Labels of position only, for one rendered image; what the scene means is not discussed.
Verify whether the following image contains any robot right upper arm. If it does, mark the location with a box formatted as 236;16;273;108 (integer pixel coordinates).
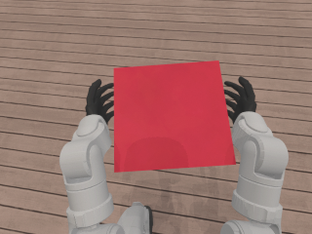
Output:
220;219;275;234

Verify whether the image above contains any robot left hand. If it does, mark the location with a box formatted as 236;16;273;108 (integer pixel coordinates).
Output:
85;79;114;125

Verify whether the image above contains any left robot shin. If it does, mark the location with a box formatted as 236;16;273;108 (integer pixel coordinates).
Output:
132;202;150;234

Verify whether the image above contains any robot left forearm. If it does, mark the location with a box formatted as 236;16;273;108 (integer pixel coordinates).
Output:
59;114;114;234

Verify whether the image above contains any robot right hand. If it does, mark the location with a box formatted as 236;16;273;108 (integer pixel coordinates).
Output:
224;76;257;125

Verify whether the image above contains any robot left upper arm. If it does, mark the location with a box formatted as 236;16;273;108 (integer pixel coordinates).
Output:
76;223;125;234

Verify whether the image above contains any robot right forearm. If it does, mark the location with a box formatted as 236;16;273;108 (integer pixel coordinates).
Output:
231;111;289;234

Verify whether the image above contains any left robot thigh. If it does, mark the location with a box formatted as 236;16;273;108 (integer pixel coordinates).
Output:
117;206;149;234

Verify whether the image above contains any carton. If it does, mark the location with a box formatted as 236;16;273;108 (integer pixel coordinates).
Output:
113;60;236;173

